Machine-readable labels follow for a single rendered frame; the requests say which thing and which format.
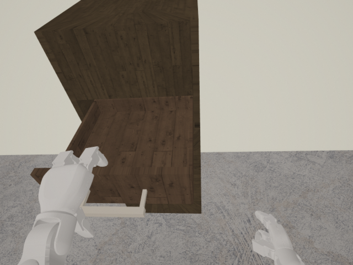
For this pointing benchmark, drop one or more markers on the left robot forearm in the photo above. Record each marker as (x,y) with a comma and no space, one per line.
(50,240)

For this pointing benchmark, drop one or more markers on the handle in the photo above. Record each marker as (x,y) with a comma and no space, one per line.
(115,211)

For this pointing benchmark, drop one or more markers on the drawer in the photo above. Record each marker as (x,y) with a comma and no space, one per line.
(148,143)

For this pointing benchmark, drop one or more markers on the right robot hand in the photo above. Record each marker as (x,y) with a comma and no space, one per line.
(266,243)

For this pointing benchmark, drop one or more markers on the cabinet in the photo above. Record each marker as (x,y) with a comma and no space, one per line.
(110,49)

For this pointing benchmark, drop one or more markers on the left robot hand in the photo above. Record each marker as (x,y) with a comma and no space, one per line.
(66,184)

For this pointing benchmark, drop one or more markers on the right robot forearm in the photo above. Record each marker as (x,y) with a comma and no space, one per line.
(286,256)

